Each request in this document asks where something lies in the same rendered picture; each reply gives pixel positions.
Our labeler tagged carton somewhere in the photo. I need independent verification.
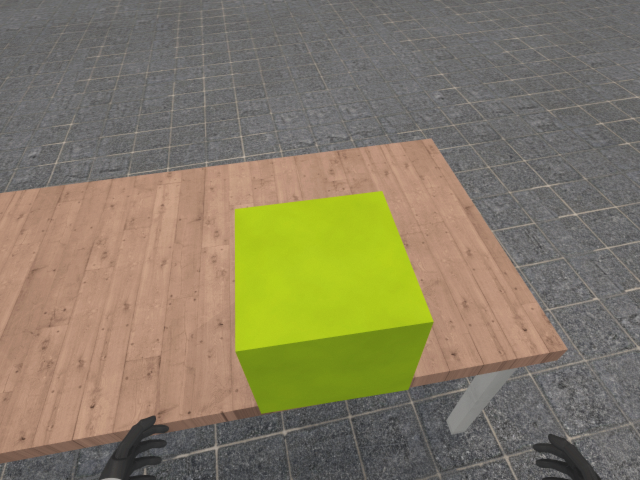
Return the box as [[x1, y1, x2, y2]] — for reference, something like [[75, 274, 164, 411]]
[[235, 191, 434, 414]]

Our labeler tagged robot right hand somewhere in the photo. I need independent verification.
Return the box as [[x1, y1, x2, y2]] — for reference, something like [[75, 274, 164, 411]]
[[533, 434, 602, 480]]

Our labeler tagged table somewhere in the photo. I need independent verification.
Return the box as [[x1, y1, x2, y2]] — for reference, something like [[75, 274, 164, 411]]
[[0, 139, 568, 464]]

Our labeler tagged robot left hand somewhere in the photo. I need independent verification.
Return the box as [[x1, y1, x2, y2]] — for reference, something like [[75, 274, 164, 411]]
[[99, 416, 169, 480]]

